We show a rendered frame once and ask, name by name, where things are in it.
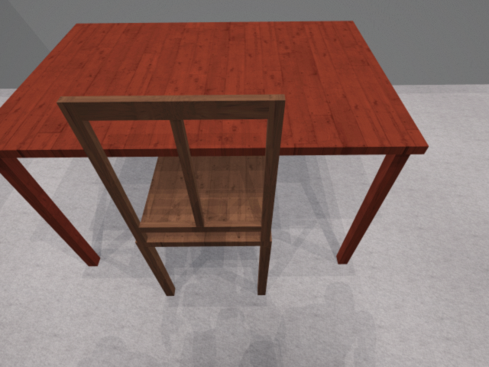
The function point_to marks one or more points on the chair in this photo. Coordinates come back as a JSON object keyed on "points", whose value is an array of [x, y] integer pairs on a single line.
{"points": [[192, 201]]}

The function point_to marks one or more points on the table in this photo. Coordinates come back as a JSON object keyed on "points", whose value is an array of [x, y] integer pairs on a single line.
{"points": [[339, 101]]}

